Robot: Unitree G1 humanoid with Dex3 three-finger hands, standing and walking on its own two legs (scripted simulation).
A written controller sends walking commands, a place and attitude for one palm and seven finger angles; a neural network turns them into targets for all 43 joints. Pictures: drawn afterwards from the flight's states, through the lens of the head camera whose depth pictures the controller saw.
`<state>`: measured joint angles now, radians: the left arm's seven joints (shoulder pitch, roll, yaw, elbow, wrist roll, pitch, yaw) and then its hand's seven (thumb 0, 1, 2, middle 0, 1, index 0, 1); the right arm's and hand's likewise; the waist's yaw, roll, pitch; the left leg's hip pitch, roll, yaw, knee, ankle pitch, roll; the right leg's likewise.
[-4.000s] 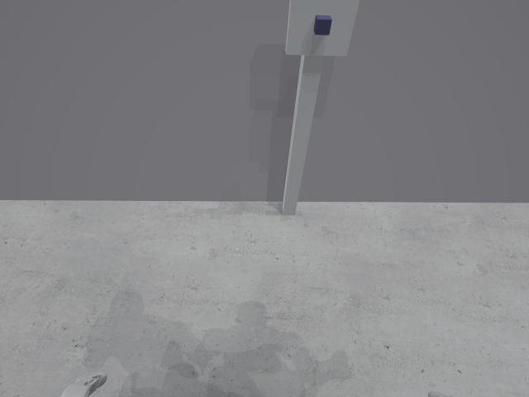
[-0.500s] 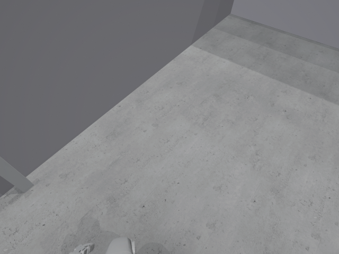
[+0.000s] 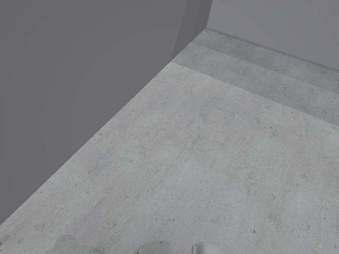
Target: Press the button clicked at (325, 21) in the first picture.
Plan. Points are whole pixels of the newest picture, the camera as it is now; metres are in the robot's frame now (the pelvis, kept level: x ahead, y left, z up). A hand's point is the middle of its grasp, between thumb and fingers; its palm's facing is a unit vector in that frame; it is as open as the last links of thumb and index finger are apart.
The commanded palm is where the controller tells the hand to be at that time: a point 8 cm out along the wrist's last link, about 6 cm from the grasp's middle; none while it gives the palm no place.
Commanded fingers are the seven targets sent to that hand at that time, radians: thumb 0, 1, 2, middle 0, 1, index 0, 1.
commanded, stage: turn to face it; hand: left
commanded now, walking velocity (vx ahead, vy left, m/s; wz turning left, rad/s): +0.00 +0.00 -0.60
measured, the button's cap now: out of the picture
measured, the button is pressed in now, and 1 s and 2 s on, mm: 0 0 0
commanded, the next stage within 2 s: none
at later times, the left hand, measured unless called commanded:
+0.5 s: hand (119, 228) +0.21 +0.15 -0.17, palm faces +0.13 -0.98 -0.17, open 7.2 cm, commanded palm none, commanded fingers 0.00 0.90 0.90 -0.20 -0.30 -0.20 -0.30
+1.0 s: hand out of the picture +0.12 +0.22 -0.17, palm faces +0.41 -0.88 -0.25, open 7.3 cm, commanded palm none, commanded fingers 0.00 0.90 0.90 -0.20 -0.30 -0.20 -0.30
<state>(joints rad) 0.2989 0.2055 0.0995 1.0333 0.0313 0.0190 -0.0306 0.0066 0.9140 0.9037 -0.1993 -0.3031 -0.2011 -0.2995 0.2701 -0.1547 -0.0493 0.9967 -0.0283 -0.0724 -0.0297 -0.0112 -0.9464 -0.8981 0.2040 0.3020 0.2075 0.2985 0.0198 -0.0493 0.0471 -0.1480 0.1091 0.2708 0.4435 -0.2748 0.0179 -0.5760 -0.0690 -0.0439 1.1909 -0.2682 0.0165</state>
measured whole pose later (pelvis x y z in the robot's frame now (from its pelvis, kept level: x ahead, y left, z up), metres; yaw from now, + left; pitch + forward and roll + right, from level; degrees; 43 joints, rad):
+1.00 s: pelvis +0.11 -0.02 -0.01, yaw +23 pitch +1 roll -2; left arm 0.15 0.24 0.09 0.93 0.01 0.06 0.02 0.01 0.91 0.90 -0.20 -0.30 -0.20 -0.30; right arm 0.22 -0.19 -0.07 0.93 -0.03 0.03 0.00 0.01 -0.90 -0.90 0.20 0.30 0.21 0.30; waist -0.03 0.00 0.06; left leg -0.34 -0.03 -0.03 0.48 -0.17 0.05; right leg -0.41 -0.05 -0.01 0.89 -0.43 0.09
